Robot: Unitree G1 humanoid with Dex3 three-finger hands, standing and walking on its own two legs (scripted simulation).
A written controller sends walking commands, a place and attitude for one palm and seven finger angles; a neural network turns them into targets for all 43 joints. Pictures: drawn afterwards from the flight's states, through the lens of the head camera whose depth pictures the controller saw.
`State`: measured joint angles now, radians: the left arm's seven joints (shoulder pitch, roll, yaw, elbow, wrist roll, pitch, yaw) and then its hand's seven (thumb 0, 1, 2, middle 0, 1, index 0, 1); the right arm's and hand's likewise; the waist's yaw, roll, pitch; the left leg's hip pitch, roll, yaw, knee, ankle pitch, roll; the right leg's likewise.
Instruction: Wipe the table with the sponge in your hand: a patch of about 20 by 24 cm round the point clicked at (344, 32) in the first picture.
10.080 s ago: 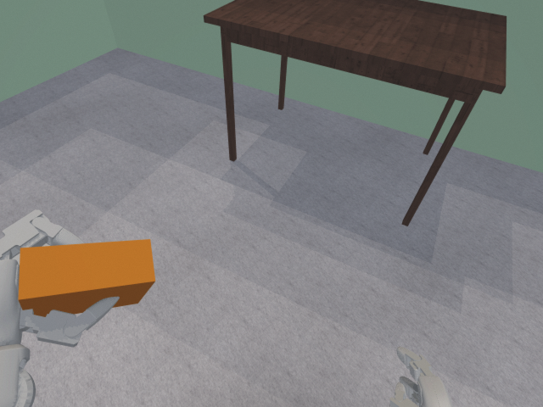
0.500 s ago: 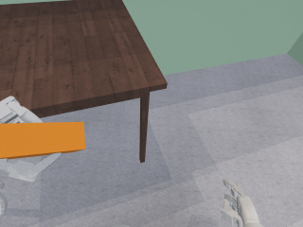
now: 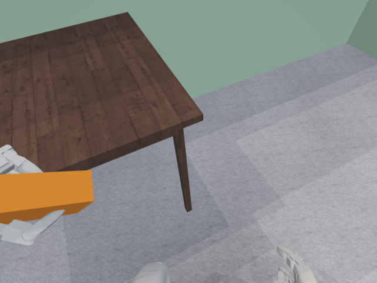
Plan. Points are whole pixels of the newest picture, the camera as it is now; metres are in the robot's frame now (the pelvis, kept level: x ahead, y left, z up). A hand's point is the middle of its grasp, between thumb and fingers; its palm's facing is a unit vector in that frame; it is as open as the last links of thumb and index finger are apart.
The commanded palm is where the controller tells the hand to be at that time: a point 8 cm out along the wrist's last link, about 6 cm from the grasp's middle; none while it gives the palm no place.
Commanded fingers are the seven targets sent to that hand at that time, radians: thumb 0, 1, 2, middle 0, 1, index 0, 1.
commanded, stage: shuffle to correct the standing spot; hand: left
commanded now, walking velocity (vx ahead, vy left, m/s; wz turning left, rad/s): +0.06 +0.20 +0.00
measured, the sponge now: (57, 196) +0.23 +0.21 +0.15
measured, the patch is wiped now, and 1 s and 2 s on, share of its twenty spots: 0.00 0.00 0.00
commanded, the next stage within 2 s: come to a stop and stand still in 1.86 s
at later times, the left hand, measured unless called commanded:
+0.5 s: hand out of the picture +0.21 +0.33 +0.18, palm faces +0.45 -0.77 -0.45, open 9.0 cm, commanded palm +0.16 +0.37 +0.18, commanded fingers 0.00 0.10 1.30 -1.20 -1.60 -1.20 -1.60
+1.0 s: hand out of the picture +0.20 +0.44 +0.19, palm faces +0.45 -0.74 -0.50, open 9.0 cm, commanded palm +0.15 +0.47 +0.18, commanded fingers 0.00 0.10 1.30 -1.20 -1.60 -1.20 -1.60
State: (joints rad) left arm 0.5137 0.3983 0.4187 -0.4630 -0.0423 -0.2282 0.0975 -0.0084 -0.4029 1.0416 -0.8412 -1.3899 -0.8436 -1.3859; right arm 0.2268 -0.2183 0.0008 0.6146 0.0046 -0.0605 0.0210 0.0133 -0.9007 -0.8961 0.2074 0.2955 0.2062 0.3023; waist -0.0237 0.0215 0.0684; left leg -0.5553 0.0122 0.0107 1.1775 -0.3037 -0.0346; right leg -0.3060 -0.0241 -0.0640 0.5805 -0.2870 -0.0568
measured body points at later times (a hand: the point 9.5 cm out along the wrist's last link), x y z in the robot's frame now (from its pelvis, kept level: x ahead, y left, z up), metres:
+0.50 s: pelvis +0.01 +0.09 +0.00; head +0.03 +0.06 +0.44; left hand +0.18 +0.37 +0.21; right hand +0.19 -0.11 -0.11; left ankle +0.01 +0.22 -0.66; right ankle +0.02 -0.01 -0.73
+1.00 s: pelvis +0.00 +0.19 -0.01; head +0.01 +0.16 +0.44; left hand +0.17 +0.47 +0.22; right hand +0.16 -0.03 -0.12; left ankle +0.01 +0.30 -0.69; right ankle +0.02 +0.11 -0.73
